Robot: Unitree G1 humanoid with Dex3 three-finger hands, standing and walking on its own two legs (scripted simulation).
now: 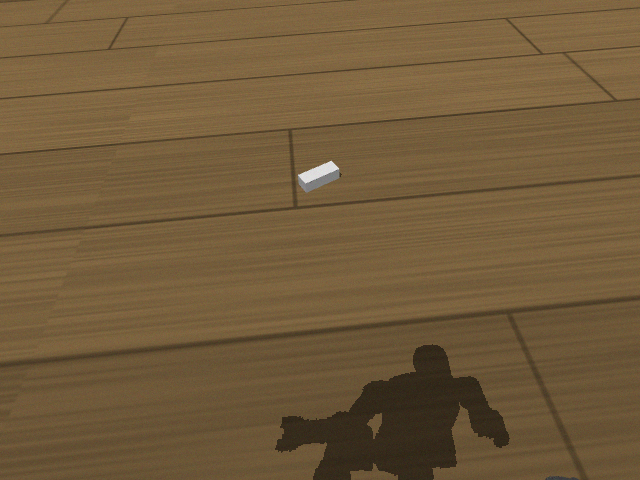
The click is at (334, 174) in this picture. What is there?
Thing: lying carton
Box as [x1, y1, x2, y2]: [298, 161, 338, 192]
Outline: 338,168 331,161 299,174 299,184 306,192 338,178
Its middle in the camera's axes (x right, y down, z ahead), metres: -0.01 -0.27 +1.84
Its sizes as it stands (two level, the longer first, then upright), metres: 0.186 0.072 0.058
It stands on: the floor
